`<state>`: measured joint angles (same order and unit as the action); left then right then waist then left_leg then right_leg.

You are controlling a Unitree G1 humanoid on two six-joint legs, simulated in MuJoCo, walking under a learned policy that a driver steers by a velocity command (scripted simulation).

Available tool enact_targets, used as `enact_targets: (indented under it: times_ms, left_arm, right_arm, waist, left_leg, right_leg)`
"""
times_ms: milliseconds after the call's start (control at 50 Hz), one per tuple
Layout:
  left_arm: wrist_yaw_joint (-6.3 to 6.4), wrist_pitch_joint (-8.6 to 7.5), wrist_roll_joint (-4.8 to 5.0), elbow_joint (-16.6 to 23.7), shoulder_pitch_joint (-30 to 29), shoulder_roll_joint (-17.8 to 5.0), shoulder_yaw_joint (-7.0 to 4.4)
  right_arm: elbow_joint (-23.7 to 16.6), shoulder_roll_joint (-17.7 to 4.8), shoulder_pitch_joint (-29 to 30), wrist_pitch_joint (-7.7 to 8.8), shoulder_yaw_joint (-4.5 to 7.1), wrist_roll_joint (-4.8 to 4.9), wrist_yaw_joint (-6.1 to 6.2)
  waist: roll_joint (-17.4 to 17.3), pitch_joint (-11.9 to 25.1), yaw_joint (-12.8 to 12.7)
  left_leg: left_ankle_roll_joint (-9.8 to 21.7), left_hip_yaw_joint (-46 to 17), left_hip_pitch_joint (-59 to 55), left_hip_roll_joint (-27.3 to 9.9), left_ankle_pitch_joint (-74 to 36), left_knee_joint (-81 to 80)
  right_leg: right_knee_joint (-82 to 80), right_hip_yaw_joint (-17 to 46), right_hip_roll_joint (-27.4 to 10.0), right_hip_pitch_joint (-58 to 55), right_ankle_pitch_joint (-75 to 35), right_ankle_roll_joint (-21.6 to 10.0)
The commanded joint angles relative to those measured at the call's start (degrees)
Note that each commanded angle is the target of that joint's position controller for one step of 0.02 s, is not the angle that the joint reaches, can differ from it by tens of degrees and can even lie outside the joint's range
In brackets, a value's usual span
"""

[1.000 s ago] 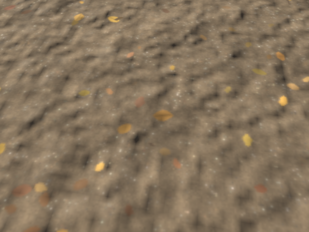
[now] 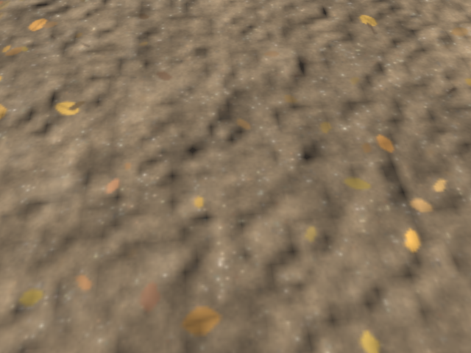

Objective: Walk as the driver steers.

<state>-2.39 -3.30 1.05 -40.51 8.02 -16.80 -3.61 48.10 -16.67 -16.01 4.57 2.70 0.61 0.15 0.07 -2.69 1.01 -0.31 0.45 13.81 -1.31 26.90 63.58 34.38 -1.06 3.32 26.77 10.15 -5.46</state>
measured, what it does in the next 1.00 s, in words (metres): walks ahead: left foot, then right foot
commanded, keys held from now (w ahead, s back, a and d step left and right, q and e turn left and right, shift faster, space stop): e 0.02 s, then no key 0.86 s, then w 0.12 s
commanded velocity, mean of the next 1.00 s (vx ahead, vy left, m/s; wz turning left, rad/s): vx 0.13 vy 0.00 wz -0.13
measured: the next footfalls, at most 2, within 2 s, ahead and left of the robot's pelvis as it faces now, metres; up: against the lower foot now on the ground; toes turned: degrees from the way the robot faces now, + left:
left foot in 0.36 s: +0.35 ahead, +0.12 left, +0.00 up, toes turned -7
right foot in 0.62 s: +0.23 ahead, -0.12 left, +0.00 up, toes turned -5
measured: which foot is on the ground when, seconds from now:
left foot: up 0.00-0.34, down 0.36-1.00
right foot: down 0.00-0.36, up 0.38-0.60, down 0.62-1.00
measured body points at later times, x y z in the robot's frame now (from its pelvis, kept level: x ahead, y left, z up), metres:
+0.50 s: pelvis +0.20 +0.03 +0.01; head +0.23 +0.04 +0.46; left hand +0.34 +0.29 -0.12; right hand +0.33 -0.23 -0.09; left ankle +0.31 +0.12 -0.72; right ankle +0.12 -0.09 -0.69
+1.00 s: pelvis +0.26 +0.00 +0.01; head +0.26 +0.00 +0.46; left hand +0.33 +0.25 -0.13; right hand +0.34 -0.27 -0.12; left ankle +0.31 +0.12 -0.72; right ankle +0.19 -0.12 -0.72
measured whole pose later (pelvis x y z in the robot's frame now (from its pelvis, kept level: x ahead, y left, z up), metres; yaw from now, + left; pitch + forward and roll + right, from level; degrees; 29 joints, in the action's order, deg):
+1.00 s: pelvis +0.26 +0.00 +0.01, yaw -6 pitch -1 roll +0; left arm 1.8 -0.9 0.6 -55.1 17.3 -12.4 -2.1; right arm 55.2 -14.1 -9.3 0.2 2.7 0.6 0.9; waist -0.1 -0.1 -0.6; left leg 1.0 -0.7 18.2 0.3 18.5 35.4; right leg 31.7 1.8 -0.3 7.6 23.2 -0.1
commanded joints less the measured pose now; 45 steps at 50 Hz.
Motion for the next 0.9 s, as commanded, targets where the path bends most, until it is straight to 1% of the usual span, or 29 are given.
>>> enact_targets:
  times_ms: [20,40,60,120,180,240,300,320,340,360,380,400,420,440,460,480,500,520,560,600,620,640,660,680,700,740,780,880,900]
  left_arm:
    - [0.91,-0.37,-0.34,2.1,8.7,-8.4,-2.5]
    - [1.15,-0.26,-1.03,3.2,5.5,-6.6,-1.83]
    - [1.35,-0.14,-1.46,3.9,4.1,-6.1,-1.65]
    - [2.13,-0.33,-1.4,3.1,4.1,-7.8,-2.04]
    - [3.02,0.5,-0.75,1.8,5.2,-7.8,-1.99]
    - [3.45,1.25,-0.76,0.0,7.5,-7.4,-1.63]
    - [3.43,1.51,-1.04,-1.2,7.0,-6.7,-1.23]
    - [3.43,1.59,-0.96,-1.5,6.3,-6.3,-1.07]
    - [3.44,1.65,-0.81,-1.8,5.5,-5.6,-0.78]
    - [3.38,1.41,-1.49,-1.8,7.4,-4.5,-0.45]
    - [3.26,0.92,-2.24,-2.5,14.5,-2.5,0.17]
    - [3.41,1.15,-1.86,-4.1,16.9,-2.2,0.67]
    - [3.4,2.13,-1.41,-3.4,13.4,-4.9,0.15]
    - [3.65,3.38,-0.92,-2.8,10.7,-5.7,-0.29]
    - [4.0,4.79,-0.73,-2.9,9.0,-5.6,-0.54]
    - [4.19,5.96,-0.77,-3.2,8.5,-5.5,-0.73]
    - [4.4,6.59,-0.78,-3.7,8.7,-4.7,-0.65]
    - [4.51,6.72,-0.83,-4.6,9.5,-3.4,-0.37]
    - [4.38,6.25,-1.21,-7.0,11.6,-2.1,-0.28]
    - [4.06,5.95,-2.16,-7.9,11.5,-2.0,-0.34]
    - [4.15,5.82,-2.78,-7.0,9.7,-3.2,-0.36]
    - [4.35,5.65,-2.36,-6.9,8.4,-5.8,-0.87]
    - [4.29,5.08,-2.06,-7.5,7.8,-4.9,-0.78]
    - [4.31,4.33,-2.15,-7.7,6.8,-3.5,-0.36]
    - [4.32,3.63,-2.23,-8.1,6.1,-3.1,-0.24]
    - [4.2,2.39,-1.93,-8.8,6.4,-3.0,-0.16]
    - [4.14,1.9,-1.58,-9.9,7.9,-3.1,-0.11]
    - [4.29,2.12,-1.35,-11.9,9.4,-2.7,0.22]
    - [4.32,2.25,-1.27,-12.8,10.7,-2.5,0.25]
  right_arm:
    - [-7.5,-7.5,5.8,3.94,1.3,-0.07,-0.26]
    - [-7.1,-8.2,4.8,3.23,1.81,-0.83,0.03]
    - [-6.9,-7.8,3.3,2.3,1.9,-1.08,0.07]
    - [-6.5,-4.6,1.5,0.42,1.25,-1.35,0.6]
    - [-7.2,-2.9,5.8,0.22,0.47,-1.36,0.45]
    - [-8.0,-3.6,10.0,0.61,0.57,-0.89,-0.51]
    - [-8.2,-5.5,10.4,1.03,1.32,-1.58,-1.12]
    - [-7.8,-5.9,9.1,1.22,1.61,-1.92,-1.18]
    - [-6.8,-5.9,6.6,1.49,1.77,-2.32,-1.12]
    - [-6.8,-8.0,5.5,1.75,2.16,-2.94,-0.72]
    - [-7.5,-10.0,5.6,1.55,2.15,-3.84,-0.35]
    - [-6.7,-5.1,3.5,0.58,1.21,-3.27,-0.22]
    - [-5.8,-2.2,2.5,-0.15,0.17,-1.93,-0.48]
    - [-5.2,-2.5,3.1,-0.78,-0.05,-1.45,-0.8]
    - [-5.3,-3.6,5.0,-1.36,0.15,-1.37,-0.89]
    - [-5.8,-4.8,8.2,-1.8,0.39,-1.45,-0.88]
    - [-6.2,-5.2,11.1,-2.26,0.53,-1.72,-0.71]
    - [-6.3,-5.1,13.2,-2.81,0.62,-1.89,-0.55]
    - [-5.6,-4.8,13.4,-3.48,0.66,-1.66,-0.05]
    - [-4.2,-3.3,11.6,-3.51,0.23,-1.01,0.23]
    - [-3.5,-2.7,10.6,-3.34,-0.03,-1.17,0.16]
    - [-3.5,-3.3,10.0,-3.29,0.27,-1.49,0.08]
    - [-3.5,-2.9,11.4,-3.2,0.22,-1.75,0.18]
    - [-3.3,-2.3,11.7,-3.1,0.14,-1.67,0.34]
    - [-2.7,-1.8,11.1,-3.08,0.12,-1.44,0.57]
    - [-1.3,-2.0,9.8,-3.16,0.27,-1.22,0.84]
    - [-0.3,-1.9,9.5,-3.27,0.39,-1.07,0.85]
    - [2.3,-2.2,9.7,-3.97,0.68,-0.75,0.9]
    - [3.3,-1.8,8.9,-4.17,0.6,-0.71,0.95]
  waist:
    - [0.5,7.9,-4.2]
    - [0.9,6.0,-1.9]
    - [1.8,5.8,-0.4]
    - [2.7,6.1,0.9]
    - [4.4,7.3,-1.1]
    - [5.0,7.8,-3.4]
    - [5.1,6.8,-2.9]
    - [4.9,6.7,-1.9]
    - [4.2,6.9,-0.2]
    - [0.9,8.8,-0.7]
    - [-6.7,14.1,-4.3]
    - [-12.0,19.1,-2.2]
    - [-11.9,17.9,-0.6]
    - [-8.6,15.6,-0.4]
    - [-6.8,13.0,-0.7]
    - [-6.5,10.0,-1.5]
    - [-7.8,8.2,-2.6]
    - [-8.8,7.0,-3.2]
    - [-8.9,7.9,-3.9]
    - [-7.2,7.8,-3.7]
    - [-5.2,6.1,-2.7]
    - [-1.1,3.5,-0.6]
    - [1.4,2.2,-0.9]
    - [2.5,1.9,-0.5]
    - [3.4,2.1,-0.1]
    - [3.6,2.9,-0.1]
    - [2.5,3.8,-0.5]
    - [1.0,3.6,-1.2]
    - [1.3,4.6,-1.4]
  left_leg:
    - [0.7,-5.1,29.8,-3.2,-5.3,6.5]
    - [0.0,-4.8,25.0,-4.6,-6.7,3.8]
    - [-0.9,-4.4,21.4,-4.8,-6.9,2.4]
    - [-3.4,-1.9,17.4,-3.3,-11.8,-6.3]
    - [-3.6,-0.9,13.4,-1.5,-24.7,-19.7]
    - [-2.7,-1.9,11.2,-0.3,-32.9,-27.9]
    - [-0.4,-3.3,11.0,-0.3,-29.3,-32.3]
    - [0.6,-3.1,9.5,-0.1,-29.1,-34.6]
    - [1.8,-2.5,5.3,0.1,-33.9,-38.8]
    - [3.6,-5.9,-1.6,-3.7,-53.0,-39.2]
    - [9.9,-13.7,-14.2,-11.9,-70.3,-35.0]
    - [16.5,-20.2,-18.4,-17.6,-71.1,-35.2]
    - [18.0,-24.4,-16.8,-19.0,-62.2,-38.0]
    - [16.7,-25.5,-14.3,-18.3,-49.0,-40.2]
    - [15.2,-25.1,-10.7,-17.2,-36.9,-42.5]
    - [13.5,-22.8,-5.4,-15.6,-28.0,-44.9]
    - [11.6,-20.3,-1.0,-13.5,-21.3,-46.6]
    - [10.2,-17.0,2.8,-11.0,-17.8,-47.7]
    - [8.8,-12.2,5.4,-8.0,-13.0,-47.3]
    - [6.0,-9.9,7.2,-6.1,-3.9,-47.0]
    - [3.7,-9.1,8.2,-5.0,0.2,-46.1]
    - [2.1,-6.5,6.7,-2.5,0.3,-45.2]
    - [1.1,-4.7,2.4,-1.2,-3.7,-42.6]
    - [1.3,-4.4,-0.4,-1.1,-7.9,-40.4]
    - [1.8,-4.1,-1.9,-1.1,-11.6,-39.0]
    - [2.4,-3.5,-3.1,-0.7,-18.8,-37.1]
    - [2.6,-3.3,-4.0,-0.7,-24.0,-36.2]
    - [2.3,-3.2,-4.8,-0.6,-28.7,-35.5]
    - [2.2,-2.1,-5.1,0.3,-23.8,-35.0]
  right_leg:
    - [-17.0,27.3,-16.4,-30.3,-9.3,-11.9]
    - [-17.5,22.2,-15.0,-23.5,-20.6,-11.1]
    - [-17.9,19.6,-14.1,-19.3,-28.2,-11.0]
    - [-18.1,11.6,-11.7,-12.9,-42.0,-10.4]
    - [-17.1,6.8,-8.5,-12.1,-39.3,-7.1]
    - [-16.3,8.6,-9.8,-15.4,-31.7,-5.8]
    - [-12.1,12.3,-12.4,-19.4,-28.8,-5.1]
    - [-9.7,13.2,-12.4,-20.1,-27.7,-4.5]
    - [-6.4,12.8,-10.8,-19.7,-26.2,-3.1]
    - [-1.6,11.5,-7.1,-17.7,-21.1,-0.5]
    - [5.7,10.1,-2.6,-10.1,-4.7,2.5]
    - [13.1,8.3,-0.9,-6.9,15.7,5.6]
    - [18.0,8.3,-1.7,-3.9,28.7,7.4]
    - [20.0,8.7,-2.9,-1.7,30.3,8.2]
    - [21.0,8.4,-3.9,-1.0,27.8,9.0]
    - [18.9,7.9,-5.0,-2.3,24.8,9.4]
    - [14.2,7.1,-5.6,-4.9,22.2,9.4]
    - [9.1,5.5,-5.2,-8.8,19.3,9.3]
    - [0.1,2.9,-3.9,-15.9,7.9,8.4]
    - [-6.5,2.0,-3.7,-20.2,0.9,6.6]
    - [-8.6,5.1,-6.5,-19.3,1.0,5.2]
    - [-9.0,6.4,-7.4,-13.3,9.2,3.4]
    - [-10.5,6.5,-7.0,-7.7,15.5,2.8]
    - [-12.0,6.7,-7.1,-5.7,15.6,3.4]
    - [-12.5,6.7,-7.1,-5.5,13.1,4.1]
    - [-11.9,6.5,-7.0,-7.2,7.3,5.0]
    - [-11.0,6.1,-6.7,-8.7,3.2,5.2]
    - [-10.2,5.2,-6.2,-10.9,-1.9,4.9]
    - [-11.2,5.1,-6.0,-11.6,3.0,4.5]
Keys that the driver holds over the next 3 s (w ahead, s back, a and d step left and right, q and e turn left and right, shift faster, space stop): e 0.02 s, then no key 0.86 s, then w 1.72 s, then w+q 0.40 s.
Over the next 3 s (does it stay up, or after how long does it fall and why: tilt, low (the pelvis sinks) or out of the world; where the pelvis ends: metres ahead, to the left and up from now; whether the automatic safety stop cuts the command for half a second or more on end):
stays up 1.30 -0.16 0.02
